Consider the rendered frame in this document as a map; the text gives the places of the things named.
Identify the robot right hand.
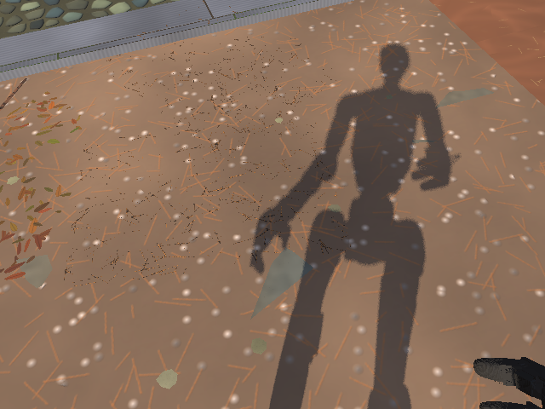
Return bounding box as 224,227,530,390
473,357,545,409

